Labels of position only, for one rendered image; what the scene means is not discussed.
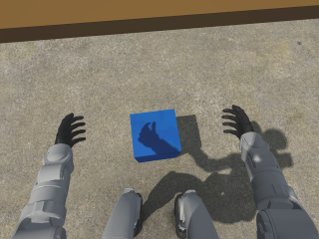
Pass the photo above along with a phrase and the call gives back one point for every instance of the right robot thigh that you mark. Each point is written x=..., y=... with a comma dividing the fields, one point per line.
x=198, y=222

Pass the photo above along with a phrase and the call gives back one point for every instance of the carton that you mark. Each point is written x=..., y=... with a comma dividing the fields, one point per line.
x=155, y=135

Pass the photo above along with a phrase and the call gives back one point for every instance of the robot left hand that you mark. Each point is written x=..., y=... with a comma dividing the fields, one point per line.
x=65, y=133

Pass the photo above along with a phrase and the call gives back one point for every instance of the left robot foot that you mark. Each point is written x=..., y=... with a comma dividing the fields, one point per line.
x=136, y=230

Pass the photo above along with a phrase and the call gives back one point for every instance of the robot left forearm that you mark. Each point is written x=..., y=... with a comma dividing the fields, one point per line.
x=46, y=206

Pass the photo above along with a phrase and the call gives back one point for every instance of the robot right upper arm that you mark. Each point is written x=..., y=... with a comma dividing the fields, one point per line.
x=275, y=223

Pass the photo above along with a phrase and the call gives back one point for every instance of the robot right hand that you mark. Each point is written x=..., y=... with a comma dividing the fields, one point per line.
x=243, y=125

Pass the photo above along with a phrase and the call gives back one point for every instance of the robot left upper arm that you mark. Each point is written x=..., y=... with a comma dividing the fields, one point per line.
x=50, y=232

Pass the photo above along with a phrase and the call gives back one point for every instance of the robot right forearm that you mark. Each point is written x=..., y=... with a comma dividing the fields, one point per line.
x=271, y=190

